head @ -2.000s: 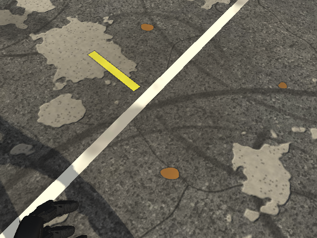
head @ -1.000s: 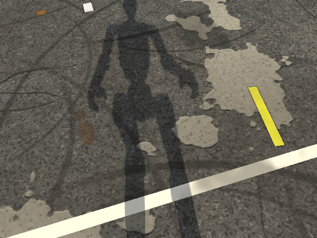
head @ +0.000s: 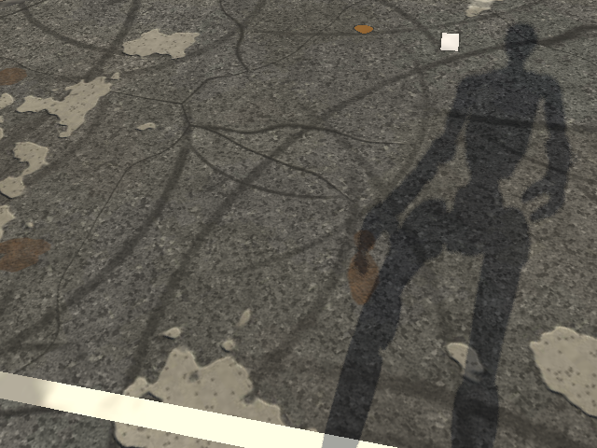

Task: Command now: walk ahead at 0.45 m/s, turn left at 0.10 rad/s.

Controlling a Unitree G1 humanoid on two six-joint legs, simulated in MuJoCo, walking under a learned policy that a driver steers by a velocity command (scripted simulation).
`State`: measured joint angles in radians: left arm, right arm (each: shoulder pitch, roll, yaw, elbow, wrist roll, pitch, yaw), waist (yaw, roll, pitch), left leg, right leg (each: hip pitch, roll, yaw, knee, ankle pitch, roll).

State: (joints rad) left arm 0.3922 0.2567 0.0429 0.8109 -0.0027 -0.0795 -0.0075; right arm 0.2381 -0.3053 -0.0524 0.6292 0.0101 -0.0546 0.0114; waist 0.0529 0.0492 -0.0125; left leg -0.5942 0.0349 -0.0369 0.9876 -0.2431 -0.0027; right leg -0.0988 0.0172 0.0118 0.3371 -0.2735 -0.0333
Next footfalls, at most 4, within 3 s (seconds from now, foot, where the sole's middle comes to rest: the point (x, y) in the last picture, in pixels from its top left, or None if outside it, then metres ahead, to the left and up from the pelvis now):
0.24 left None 0.30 0.15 -0.78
0.68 right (373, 440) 0.53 -0.06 -0.78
0.98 left None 0.45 0.18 -0.78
1.68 left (268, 318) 0.84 0.20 -0.78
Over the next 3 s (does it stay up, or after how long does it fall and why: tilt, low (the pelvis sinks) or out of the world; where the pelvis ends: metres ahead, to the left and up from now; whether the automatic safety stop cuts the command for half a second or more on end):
stays up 1.38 -0.06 0.00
